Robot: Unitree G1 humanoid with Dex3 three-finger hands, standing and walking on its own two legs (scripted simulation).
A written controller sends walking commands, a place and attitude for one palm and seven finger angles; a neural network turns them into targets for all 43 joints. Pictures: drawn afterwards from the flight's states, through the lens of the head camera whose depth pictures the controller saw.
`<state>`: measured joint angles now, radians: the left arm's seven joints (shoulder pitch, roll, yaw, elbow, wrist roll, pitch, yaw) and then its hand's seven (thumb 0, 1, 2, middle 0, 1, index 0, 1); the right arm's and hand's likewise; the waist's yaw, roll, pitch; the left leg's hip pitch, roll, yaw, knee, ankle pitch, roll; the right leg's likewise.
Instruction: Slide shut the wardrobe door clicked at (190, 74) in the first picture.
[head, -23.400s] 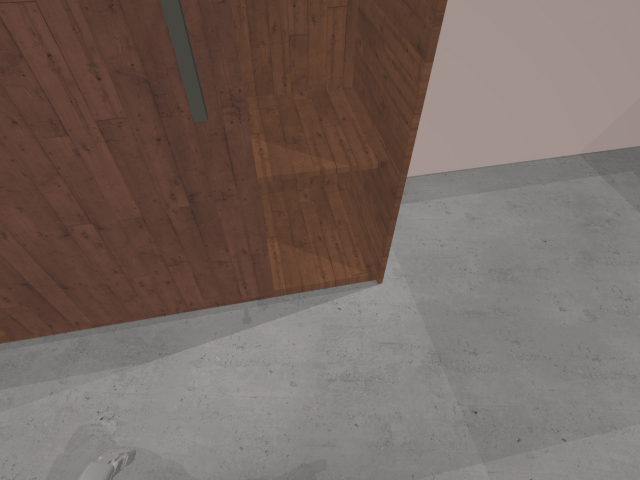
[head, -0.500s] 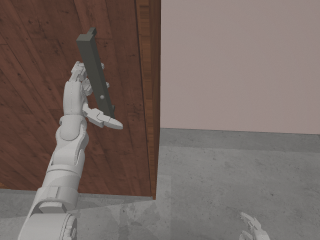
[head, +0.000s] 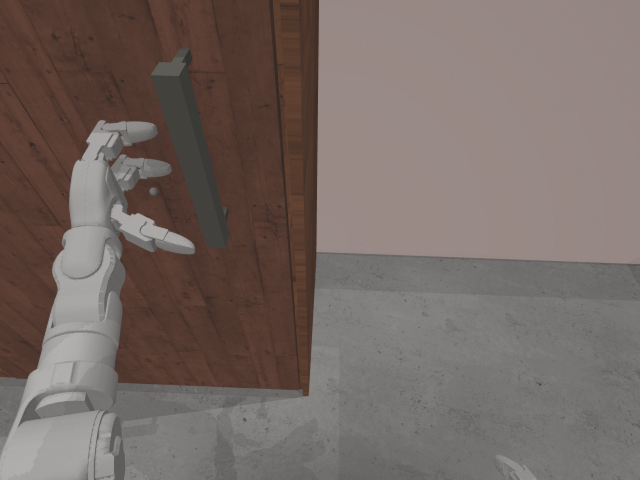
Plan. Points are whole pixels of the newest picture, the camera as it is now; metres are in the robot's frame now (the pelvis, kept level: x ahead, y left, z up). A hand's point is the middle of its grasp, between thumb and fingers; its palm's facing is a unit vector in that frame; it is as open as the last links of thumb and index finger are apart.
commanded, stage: slip the hand off the handle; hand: left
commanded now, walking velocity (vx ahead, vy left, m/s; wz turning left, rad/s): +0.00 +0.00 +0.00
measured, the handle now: (203, 161) +0.45 +0.17 +0.17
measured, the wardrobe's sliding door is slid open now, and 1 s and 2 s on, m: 0.01 0.01 0.01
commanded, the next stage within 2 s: draw the hand back to the body in 0.62 s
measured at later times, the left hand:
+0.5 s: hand (105, 263) +0.30 +0.24 +0.16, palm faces +0.23 -0.97 -0.09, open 14.7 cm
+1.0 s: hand (88, 288) +0.26 +0.23 +0.17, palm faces +0.06 -1.00 -0.05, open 14.7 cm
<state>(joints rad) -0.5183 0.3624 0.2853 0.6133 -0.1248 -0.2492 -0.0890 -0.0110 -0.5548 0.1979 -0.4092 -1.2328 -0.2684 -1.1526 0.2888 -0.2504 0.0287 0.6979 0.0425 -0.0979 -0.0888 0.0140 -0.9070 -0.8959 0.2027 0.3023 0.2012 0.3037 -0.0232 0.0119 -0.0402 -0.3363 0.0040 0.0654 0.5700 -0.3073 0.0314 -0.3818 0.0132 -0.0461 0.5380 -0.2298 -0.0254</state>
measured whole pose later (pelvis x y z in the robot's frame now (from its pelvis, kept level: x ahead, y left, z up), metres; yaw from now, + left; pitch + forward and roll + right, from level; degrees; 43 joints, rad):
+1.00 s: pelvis +0.01 -0.01 +0.00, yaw +2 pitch -2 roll -1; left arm 0.07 0.37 0.34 -0.05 -0.36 0.13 -0.33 -0.01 -0.55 0.20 -0.25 -1.15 -0.26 -1.15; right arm 0.23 -0.25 0.07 0.64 0.07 -0.23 -0.11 0.02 -0.91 -0.90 0.20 0.30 0.20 0.30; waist 0.03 0.06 -0.07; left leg -0.16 0.00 0.03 0.52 -0.32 0.02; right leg -0.20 0.01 -0.08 0.50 -0.26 -0.03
